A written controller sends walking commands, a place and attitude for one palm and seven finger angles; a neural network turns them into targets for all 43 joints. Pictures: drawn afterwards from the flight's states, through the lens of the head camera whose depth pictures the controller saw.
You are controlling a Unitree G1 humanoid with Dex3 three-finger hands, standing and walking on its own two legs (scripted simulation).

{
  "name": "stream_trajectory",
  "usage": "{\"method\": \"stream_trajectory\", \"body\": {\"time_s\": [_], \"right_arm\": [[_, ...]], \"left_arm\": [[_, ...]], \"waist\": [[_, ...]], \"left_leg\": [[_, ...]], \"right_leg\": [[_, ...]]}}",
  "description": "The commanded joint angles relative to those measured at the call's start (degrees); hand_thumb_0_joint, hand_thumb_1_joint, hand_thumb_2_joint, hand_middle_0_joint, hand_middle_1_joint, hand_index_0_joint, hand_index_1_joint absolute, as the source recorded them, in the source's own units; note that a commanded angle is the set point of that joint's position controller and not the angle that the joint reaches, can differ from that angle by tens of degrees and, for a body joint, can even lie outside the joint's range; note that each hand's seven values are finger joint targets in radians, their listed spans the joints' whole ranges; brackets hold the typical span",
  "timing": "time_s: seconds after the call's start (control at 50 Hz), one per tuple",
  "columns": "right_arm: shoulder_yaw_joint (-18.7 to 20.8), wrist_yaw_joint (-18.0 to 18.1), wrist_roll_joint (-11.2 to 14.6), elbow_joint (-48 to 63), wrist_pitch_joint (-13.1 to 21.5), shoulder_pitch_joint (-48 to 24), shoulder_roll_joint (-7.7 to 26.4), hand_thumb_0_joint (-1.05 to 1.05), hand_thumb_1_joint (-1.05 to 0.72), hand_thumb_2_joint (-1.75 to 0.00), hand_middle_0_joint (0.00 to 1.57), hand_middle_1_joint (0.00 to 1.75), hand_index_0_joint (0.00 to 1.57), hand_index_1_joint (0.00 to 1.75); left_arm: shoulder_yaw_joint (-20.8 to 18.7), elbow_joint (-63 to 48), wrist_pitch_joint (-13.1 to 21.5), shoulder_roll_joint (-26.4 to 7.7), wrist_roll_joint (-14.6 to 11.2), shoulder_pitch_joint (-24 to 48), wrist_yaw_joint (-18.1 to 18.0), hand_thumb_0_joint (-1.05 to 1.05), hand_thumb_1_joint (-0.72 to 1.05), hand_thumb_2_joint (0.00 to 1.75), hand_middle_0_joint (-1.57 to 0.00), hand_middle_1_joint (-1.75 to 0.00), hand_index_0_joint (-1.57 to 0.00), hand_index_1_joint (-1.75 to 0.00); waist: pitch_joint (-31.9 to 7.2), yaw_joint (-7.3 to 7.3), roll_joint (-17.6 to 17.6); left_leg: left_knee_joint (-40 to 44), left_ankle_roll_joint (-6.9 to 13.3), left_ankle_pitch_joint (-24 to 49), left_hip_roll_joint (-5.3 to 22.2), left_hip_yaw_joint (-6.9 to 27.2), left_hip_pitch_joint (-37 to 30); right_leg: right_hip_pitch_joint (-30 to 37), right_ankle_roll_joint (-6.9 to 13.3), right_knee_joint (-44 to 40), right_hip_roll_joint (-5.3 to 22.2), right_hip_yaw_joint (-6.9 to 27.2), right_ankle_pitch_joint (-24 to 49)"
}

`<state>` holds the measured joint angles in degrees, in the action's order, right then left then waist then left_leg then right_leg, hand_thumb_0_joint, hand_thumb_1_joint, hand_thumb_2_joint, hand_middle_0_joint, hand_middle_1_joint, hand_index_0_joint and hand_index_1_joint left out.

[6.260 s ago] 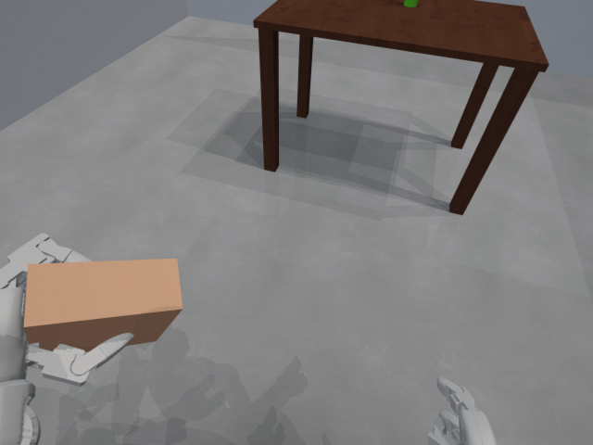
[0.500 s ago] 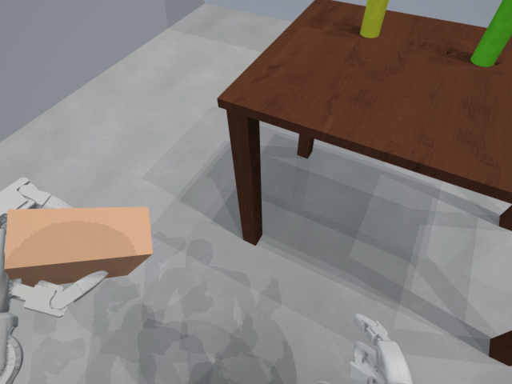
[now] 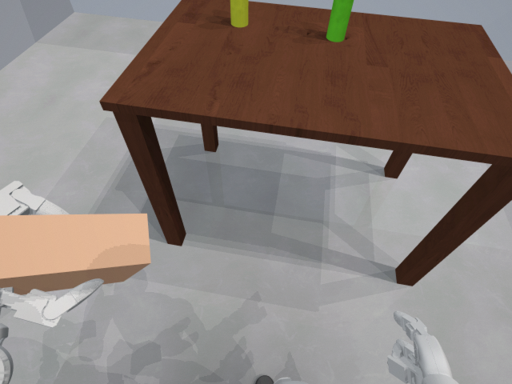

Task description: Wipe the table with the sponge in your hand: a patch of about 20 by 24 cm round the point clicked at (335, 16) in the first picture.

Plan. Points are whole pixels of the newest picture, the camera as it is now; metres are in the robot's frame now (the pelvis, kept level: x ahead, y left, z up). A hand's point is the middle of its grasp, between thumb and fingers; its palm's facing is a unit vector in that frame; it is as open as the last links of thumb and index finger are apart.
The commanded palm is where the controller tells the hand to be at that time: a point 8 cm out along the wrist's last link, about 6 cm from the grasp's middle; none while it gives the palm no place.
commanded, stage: turn to face it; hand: left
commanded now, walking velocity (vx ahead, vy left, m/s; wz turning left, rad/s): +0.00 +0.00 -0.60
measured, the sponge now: (96, 254) +0.23 +0.20 +0.15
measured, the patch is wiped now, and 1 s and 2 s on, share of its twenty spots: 0.00 0.00 0.00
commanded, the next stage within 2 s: take the last steps up to it in 0.82 s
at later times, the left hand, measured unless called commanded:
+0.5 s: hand (203, 250) +0.23 +0.08 +0.18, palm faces +0.01 -0.82 -0.58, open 9.8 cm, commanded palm +0.18 +0.15 +0.19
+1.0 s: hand (257, 297) +0.19 +0.02 +0.17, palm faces -0.03 -0.88 -0.47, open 9.8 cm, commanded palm +0.15 +0.10 +0.19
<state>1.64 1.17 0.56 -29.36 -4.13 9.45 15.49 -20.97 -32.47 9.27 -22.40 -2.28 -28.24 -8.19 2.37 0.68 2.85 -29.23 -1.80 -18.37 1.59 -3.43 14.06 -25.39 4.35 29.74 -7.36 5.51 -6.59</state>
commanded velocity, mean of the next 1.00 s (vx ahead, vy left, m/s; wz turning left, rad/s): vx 0.03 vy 0.02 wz -0.36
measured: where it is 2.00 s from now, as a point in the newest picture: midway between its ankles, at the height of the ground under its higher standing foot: outside the picture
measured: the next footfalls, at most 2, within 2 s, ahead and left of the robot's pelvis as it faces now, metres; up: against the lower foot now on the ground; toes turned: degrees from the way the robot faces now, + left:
right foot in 0.24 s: +0.03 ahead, -0.14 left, +0.00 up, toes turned -15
left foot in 0.68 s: +0.00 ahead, +0.08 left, +0.00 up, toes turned -17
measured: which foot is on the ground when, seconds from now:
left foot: down 0.00-0.26, up 0.28-0.66, down 0.68-0.90, up 0.92-1.00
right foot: down 0.00-0.00, up 0.02-0.22, down 0.24-0.70, up 0.72-0.86, down 0.88-1.00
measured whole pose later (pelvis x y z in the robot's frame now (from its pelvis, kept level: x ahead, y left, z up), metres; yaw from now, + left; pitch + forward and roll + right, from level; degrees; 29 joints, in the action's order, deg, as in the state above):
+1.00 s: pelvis -0.12 -0.08 +0.00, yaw -26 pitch -1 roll +2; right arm -2.1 1.0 0.8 -34.2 2.2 8.7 9.6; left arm -18.8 -27.3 9.7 -19.7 -1.1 -23.4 -7.7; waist 5.7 0.7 -2.6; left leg -57.6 -3.3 -26.1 4.1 -1.3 22.8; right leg -20.4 6.2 35.1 -2.2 -5.1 -14.6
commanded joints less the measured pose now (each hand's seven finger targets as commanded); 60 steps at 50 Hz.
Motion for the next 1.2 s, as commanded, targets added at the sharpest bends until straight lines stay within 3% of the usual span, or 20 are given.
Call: {"method": "stream_trajectory", "body": {"time_s": [0.0, 0.08, 0.18, 0.2, 0.22, 0.24, 0.26, 0.32, 0.5, 0.6, 0.66, 0.7, 0.78, 0.84, 0.86, 0.88, 0.9, 0.96, 1.02, 1.18], "right_arm": [[1.20, 0.72, 0.07, 9.21, 4.83, -3.92, 2.93, 0.00, -0.90, -0.90, 0.20, 0.30, 0.20, 0.30], [1.23, -0.30, 0.71, 7.48, 7.48, -1.14, 3.46, 0.00, -0.90, -0.90, 0.20, 0.30, 0.20, 0.30], [1.28, -1.02, 0.38, 6.71, 9.74, 0.57, 4.67, 0.00, -0.90, -0.90, 0.20, 0.30, 0.20, 0.30], [1.12, -1.21, 0.47, 6.72, 9.65, 0.47, 4.35, 0.00, -0.90, -0.90, 0.20, 0.30, 0.20, 0.30], [1.10, -1.38, 0.67, 6.84, 9.29, 0.43, 3.12, 0.00, -0.90, -0.90, 0.20, 0.30, 0.20, 0.30], [0.43, -1.27, 0.80, 8.67, 8.89, -2.30, 1.60, 0.00, -0.90, -0.90, 0.20, 0.30, 0.20, 0.30], [1.00, -0.93, 0.96, 8.56, 8.10, -4.04, 2.02, 0.00, -0.90, -0.90, 0.20, 0.30, 0.20, 0.30], [-1.19, -1.38, 0.00, 6.62, 4.76, -4.87, -0.09, 0.00, -0.90, -0.90, 0.20, 0.30, 0.20, 0.30], [0.81, 0.18, 0.35, 6.53, 4.04, -4.20, 2.25, 0.00, -0.90, -0.90, 0.20, 0.30, 0.20, 0.30], [1.24, 0.75, 0.48, 6.50, 4.41, -2.03, 3.45, 0.00, -0.90, -0.90, 0.20, 0.30, 0.20, 0.30], [2.00, 1.64, 0.50, 7.86, 5.94, -3.27, 5.76, 0.00, -0.90, -0.90, 0.20, 0.30, 0.20, 0.30], [1.27, 1.86, 0.23, 7.47, 7.08, -3.35, 3.33, 0.00, -0.90, -0.90, 0.20, 0.30, 0.20, 0.30], [1.25, 1.04, 0.67, 5.31, 10.31, -0.54, 3.97, 0.00, -0.90, -0.90, 0.20, 0.30, 0.20, 0.30], [0.99, 0.66, 0.53, 4.69, 11.50, -1.22, 4.07, 0.00, -0.90, -0.90, 0.20, 0.30, 0.20, 0.30], [0.85, 0.51, 0.53, 4.56, 11.44, -0.72, 3.42, 0.00, -0.90, -0.90, 0.20, 0.30, 0.20, 0.30], [0.70, 0.49, 0.76, 5.26, 11.17, -0.82, 1.84, 0.00, -0.90, -0.90, 0.20, 0.30, 0.20, 0.30], [1.77, 0.73, 0.97, 5.85, 10.99, -2.83, 2.64, 0.00, -0.90, -0.90, 0.20, 0.30, 0.20, 0.30], [-0.88, 0.71, -0.05, 3.97, 8.73, -4.35, 0.29, 0.00, -0.90, -0.90, 0.20, 0.30, 0.20, 0.30], [-0.83, 1.16, -0.35, 3.12, 7.47, -4.60, 0.74, 0.00, -0.90, -0.90, 0.20, 0.30, 0.20, 0.30], [0.97, 1.91, -0.63, 2.89, 8.50, -2.36, 2.71, 0.00, -0.90, -0.90, 0.20, 0.30, 0.20, 0.30]], "left_arm": [[-8.23, -13.93, 5.21, -11.34, 0.88, 6.48, -0.75, 0.00, 0.10, 1.30, -1.20, -1.60, -1.20, -1.60], [-3.20, -10.44, 5.04, -6.25, 0.30, 7.51, -0.28, 0.00, 0.10, 1.30, -1.20, -1.60, -1.20, -1.60], [-3.35, -8.51, 4.35, -7.29, 0.85, 12.48, -0.36, 0.00, 0.10, 1.30, -1.20, -1.60, -1.20, -1.60], [-4.61, -7.99, 4.44, -8.58, 1.01, 12.56, -0.46, 0.00, 0.10, 1.30, -1.20, -1.60, -1.20, -1.60], [-5.83, -7.03, 4.24, -10.51, 1.67, 10.39, -0.86, 0.00, 0.10, 1.30, -1.20, -1.60, -1.20, -1.60], [-8.21, -7.74, 4.32, -12.02, 0.51, 8.90, -1.42, 0.00, 0.10, 1.30, -1.20, -1.60, -1.20, -1.60], [-10.03, -9.07, 4.09, -13.50, -0.83, 5.44, -1.58, 0.00, 0.10, 1.30, -1.20, -1.60, -1.20, -1.60], [-13.20, -14.34, 5.62, -13.32, -1.64, -2.13, -1.98, 0.00, 0.10, 1.30, -1.20, -1.60, -1.20, -1.60], [-11.81, -9.18, 4.55, -10.60, -1.47, -5.57, -1.99, 0.00, 0.10, 1.30, -1.20, -1.60, -1.20, -1.60], [-8.59, -11.53, 4.26, -9.98, -0.36, -1.12, -1.83, 0.00, 0.10, 1.30, -1.20, -1.60, -1.20, -1.60], [-8.03, -14.63, 5.24, -10.22, 0.55, 2.66, -1.33, 0.00, 0.10, 1.30, -1.20, -1.60, -1.20, -1.60], [-7.35, -10.66, 4.45, -9.17, 0.85, 0.97, -0.98, 0.00, 0.10, 1.30, -1.20, -1.60, -1.20, -1.60], [-3.16, -10.25, 4.54, -6.51, 0.91, 7.19, -0.66, 0.00, 0.10, 1.30, -1.20, -1.60, -1.20, -1.60], [-3.57, -9.13, 4.84, -7.43, 1.50, 11.99, -0.82, 0.00, 0.10, 1.30, -1.20, -1.60, -1.20, -1.60], [-4.50, -7.51, 5.04, -8.51, 1.74, 12.85, -0.86, 0.00, 0.10, 1.30, -1.20, -1.60, -1.20, -1.60], [-5.63, -6.48, 4.75, -10.13, 1.46, 12.57, -1.20, 0.00, 0.10, 1.30, -1.20, -1.60, -1.20, -1.60], [-7.68, -6.40, 4.36, -11.41, 0.24, 9.60, -1.22, 0.00, 0.10, 1.30, -1.20, -1.60, -1.20, -1.60], [-9.24, -9.26, 5.03, -11.03, -0.26, 1.71, -1.68, 0.00, 0.10, 1.30, -1.20, -1.60, -1.20, -1.60], [-9.95, -7.00, 5.68, -10.49, -0.01, -2.45, -1.90, 0.00, 0.10, 1.30, -1.20, -1.60, -1.20, -1.60], [-7.23, -4.91, 7.14, -9.16, 0.74, -0.93, -1.98, 0.00, 0.10, 1.30, -1.20, -1.60, -1.20, -1.60]], "waist": [[-5.35, 1.42, -20.17], [-0.95, 1.01, -17.08], [-4.48, 0.00, -14.85], [-5.82, 0.23, -11.25], [-7.59, 0.16, -1.47], [-9.59, 1.84, 12.86], [-10.26, 2.14, 13.47], [-15.04, 0.87, 0.45], [-12.57, 0.96, 4.25], [-12.27, -0.31, 1.00], [-8.25, 0.82, -14.83], [-5.15, 0.93, -20.58], [-2.67, -0.06, -17.36], [-3.29, -0.02, -13.75], [-3.93, -0.68, -6.48], [-7.06, -0.69, 7.62], [-8.27, 0.92, 13.64], [-10.76, -0.22, 0.52], [-12.38, -0.87, 2.30], [-10.46, -0.32, 3.16]], "left_leg": [[17.87, 11.33, -6.96, 24.85, 15.60, 4.38], [8.69, 6.86, 19.13, 19.61, -0.51, -1.52], [-3.04, 2.12, 26.55, 17.56, -4.45, -4.11], [-9.35, 0.99, 22.69, 16.20, -4.86, -1.16], [-19.99, -1.36, 10.45, 11.03, -7.13, 5.33], [-31.43, -3.44, -16.28, 3.36, -4.03, 16.70], [-38.63, -3.01, -16.15, 4.05, 3.69, 16.41], [-38.44, -3.71, -9.37, 4.52, 5.42, 18.72], [-15.66, -1.71, -7.45, 1.22, 1.79, 7.96], [1.93, 0.53, -1.74, 1.42, 1.06, -4.56], [10.27, 7.47, 8.08, 16.70, 13.93, -9.25], [14.24, 10.98, 5.40, 21.75, 13.39, 5.68], [4.74, 6.58, 22.89, 17.18, 2.05, 0.88], [-3.49, 3.17, 17.80, 14.90, 0.51, 3.22], [-10.35, 1.34, 11.20, 11.30, -1.49, 5.64], [-20.48, -1.39, -4.24, 3.78, -3.97, 11.68], [-31.62, -1.36, -14.25, 0.83, 0.83, 12.09], [-36.70, -0.86, -6.20, 2.18, 5.49, 16.03], [-28.16, -0.47, -3.82, 1.77, 3.41, 15.08], [-14.98, 1.70, -5.63, 0.46, 0.15, 13.01]], "right_leg": [[-2.43, -6.56, 33.47, 4.40, -1.78, -19.87], [-4.47, -7.69, 24.03, 8.70, -7.50, -20.23], [11.62, -7.44, 1.09, 5.52, -13.71, -9.41], [16.93, -6.03, -3.59, 7.54, -11.43, -2.82], [21.97, -1.84, -4.82, 15.03, 0.00, 12.62], [24.31, 4.07, -7.44, 24.93, 18.77, 26.53], [20.23, 4.35, -9.63, 26.59, 22.13, 22.36], [26.25, 5.67, -4.62, 22.84, 12.24, 21.54], [16.24, 5.77, -10.60, 20.57, 14.73, 6.06], [9.47, 1.32, -10.25, 17.51, 14.45, -4.36], [-1.91, -4.52, 5.09, 6.02, 3.78, -12.84], [1.78, -6.15, 25.76, 5.45, -3.99, -19.85], [3.83, -6.97, 13.30, 6.92, -9.50, -17.77], [13.72, -6.33, -1.22, 7.39, -10.73, -6.80], [15.85, -3.88, -4.59, 11.94, -4.44, 4.19], [18.40, 1.11, -7.46, 21.61, 12.06, 13.67], [15.13, 2.87, -13.31, 26.67, 21.95, 13.76], [19.43, 4.98, -12.09, 24.87, 15.34, 3.82], [21.00, 3.31, -13.28, 22.44, 8.04, 0.00], [19.85, 3.24, -21.18, 25.10, 12.37, -22.57]]}}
